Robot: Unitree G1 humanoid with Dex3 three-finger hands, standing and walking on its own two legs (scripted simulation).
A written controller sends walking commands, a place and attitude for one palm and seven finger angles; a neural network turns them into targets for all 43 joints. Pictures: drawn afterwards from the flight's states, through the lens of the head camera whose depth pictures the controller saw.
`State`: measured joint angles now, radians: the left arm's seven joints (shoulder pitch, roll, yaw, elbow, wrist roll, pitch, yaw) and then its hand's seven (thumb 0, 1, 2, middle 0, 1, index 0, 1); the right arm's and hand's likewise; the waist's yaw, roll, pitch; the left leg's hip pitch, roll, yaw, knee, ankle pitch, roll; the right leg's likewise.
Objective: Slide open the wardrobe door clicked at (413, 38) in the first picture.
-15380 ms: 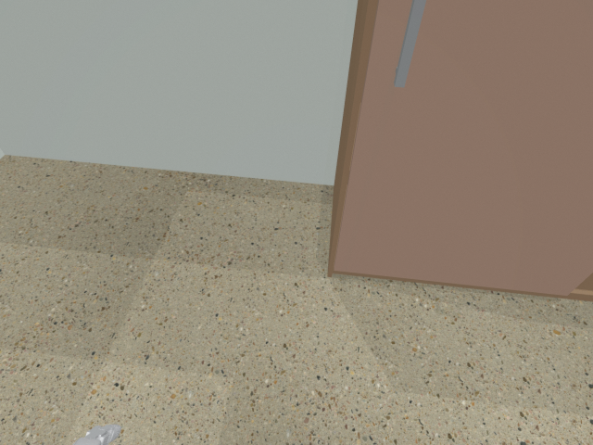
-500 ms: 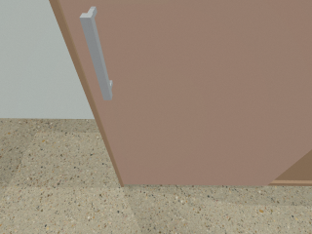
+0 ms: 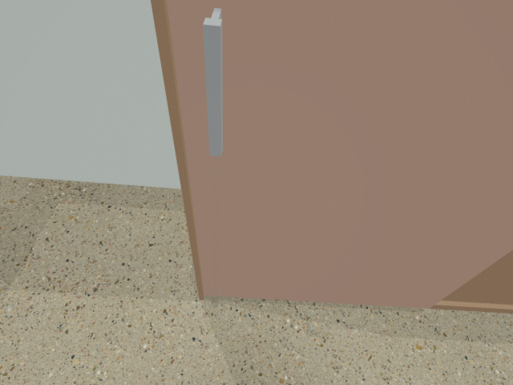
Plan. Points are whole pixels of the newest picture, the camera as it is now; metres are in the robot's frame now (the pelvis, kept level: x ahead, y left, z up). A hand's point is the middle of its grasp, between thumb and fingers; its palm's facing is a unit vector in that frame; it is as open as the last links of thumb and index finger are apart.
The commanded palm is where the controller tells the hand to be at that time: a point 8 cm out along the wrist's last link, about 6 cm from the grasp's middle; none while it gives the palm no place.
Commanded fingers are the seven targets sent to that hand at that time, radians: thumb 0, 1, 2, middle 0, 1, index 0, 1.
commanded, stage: come to a stop and stand still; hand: left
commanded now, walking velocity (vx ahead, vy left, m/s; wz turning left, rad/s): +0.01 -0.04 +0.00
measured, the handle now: (216, 90) +0.50 +0.12 +0.20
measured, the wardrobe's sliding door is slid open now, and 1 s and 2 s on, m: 0.00 0.00 0.00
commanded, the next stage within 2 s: look again from close up in 0.60 s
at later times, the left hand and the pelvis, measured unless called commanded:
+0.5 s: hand out of the picture -0.03 +0.09 -0.18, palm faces +0.07 -0.99 -0.14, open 7.3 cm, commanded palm none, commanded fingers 0.00 0.90 0.90 -0.20 -0.30 -0.20 -0.30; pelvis -0.01 -0.06 +0.00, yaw +1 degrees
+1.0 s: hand out of the picture -0.03 +0.13 -0.19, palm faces +0.05 -0.98 -0.17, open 7.4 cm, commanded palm none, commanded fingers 0.00 0.90 0.90 -0.20 -0.30 -0.20 -0.30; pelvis -0.03 -0.03 -0.01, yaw +1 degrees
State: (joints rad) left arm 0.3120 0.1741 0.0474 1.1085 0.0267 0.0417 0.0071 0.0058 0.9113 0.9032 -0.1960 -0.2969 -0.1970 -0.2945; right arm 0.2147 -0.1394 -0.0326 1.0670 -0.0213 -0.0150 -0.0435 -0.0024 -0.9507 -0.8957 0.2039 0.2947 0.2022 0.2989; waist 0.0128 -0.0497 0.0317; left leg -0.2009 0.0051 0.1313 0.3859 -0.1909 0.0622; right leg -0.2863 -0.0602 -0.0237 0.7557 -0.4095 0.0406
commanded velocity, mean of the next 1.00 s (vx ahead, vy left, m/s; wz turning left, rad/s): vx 0.00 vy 0.00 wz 0.00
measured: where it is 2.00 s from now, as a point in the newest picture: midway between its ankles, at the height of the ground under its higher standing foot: outside the picture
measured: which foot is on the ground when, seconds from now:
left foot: down 0.00-1.00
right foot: up 0.00-0.12, down 0.14-1.00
